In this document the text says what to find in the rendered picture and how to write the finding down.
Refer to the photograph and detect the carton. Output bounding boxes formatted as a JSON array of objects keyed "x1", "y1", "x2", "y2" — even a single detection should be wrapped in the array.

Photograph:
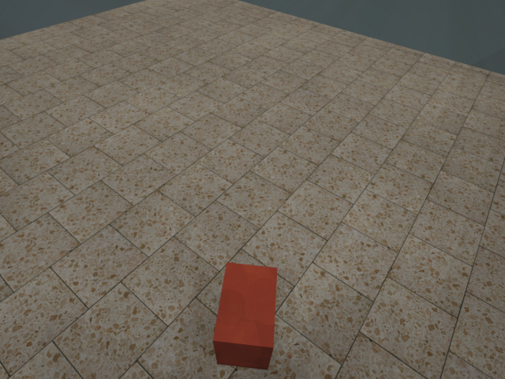
[{"x1": 213, "y1": 262, "x2": 277, "y2": 370}]

